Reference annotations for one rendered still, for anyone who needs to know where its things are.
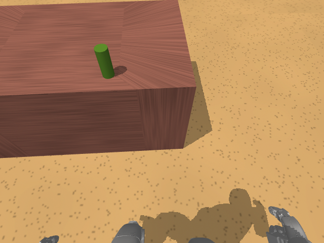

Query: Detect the right robot hand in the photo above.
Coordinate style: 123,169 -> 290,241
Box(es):
266,207 -> 307,243

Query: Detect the can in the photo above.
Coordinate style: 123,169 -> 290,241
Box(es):
94,44 -> 115,79

